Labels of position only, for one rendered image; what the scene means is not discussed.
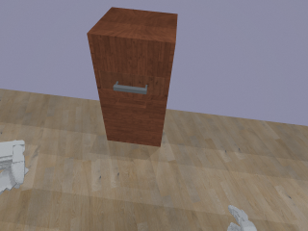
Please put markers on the cabinet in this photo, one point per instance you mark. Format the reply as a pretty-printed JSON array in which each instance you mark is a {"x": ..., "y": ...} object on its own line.
[{"x": 133, "y": 42}]

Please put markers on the left robot hand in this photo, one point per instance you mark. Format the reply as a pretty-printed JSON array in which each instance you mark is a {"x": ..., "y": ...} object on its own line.
[{"x": 12, "y": 161}]

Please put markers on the handle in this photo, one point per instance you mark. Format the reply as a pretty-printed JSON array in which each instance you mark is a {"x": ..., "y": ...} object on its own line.
[
  {"x": 130, "y": 106},
  {"x": 123, "y": 88}
]

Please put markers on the right robot hand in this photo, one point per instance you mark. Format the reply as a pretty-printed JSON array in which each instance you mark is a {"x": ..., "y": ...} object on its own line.
[{"x": 242, "y": 219}]

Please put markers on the drawer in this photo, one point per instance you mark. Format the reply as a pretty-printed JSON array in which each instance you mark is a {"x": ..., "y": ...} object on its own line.
[{"x": 155, "y": 85}]

